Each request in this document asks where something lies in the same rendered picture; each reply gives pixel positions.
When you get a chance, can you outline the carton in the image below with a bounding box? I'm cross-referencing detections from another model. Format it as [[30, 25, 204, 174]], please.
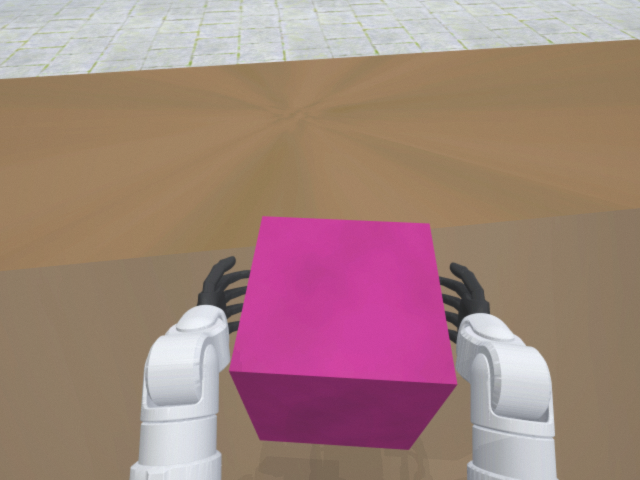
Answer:
[[229, 216, 457, 450]]

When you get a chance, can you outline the right robot hand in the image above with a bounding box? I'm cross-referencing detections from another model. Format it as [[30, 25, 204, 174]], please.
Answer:
[[439, 263, 490, 344]]

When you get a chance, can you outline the left robot hand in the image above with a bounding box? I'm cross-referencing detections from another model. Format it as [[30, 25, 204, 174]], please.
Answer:
[[197, 256, 251, 334]]

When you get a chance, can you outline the left robot forearm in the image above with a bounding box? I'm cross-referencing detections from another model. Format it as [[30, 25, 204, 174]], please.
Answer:
[[129, 305, 230, 480]]

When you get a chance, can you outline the right robot forearm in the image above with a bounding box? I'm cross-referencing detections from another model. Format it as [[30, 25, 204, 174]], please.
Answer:
[[455, 313, 559, 480]]

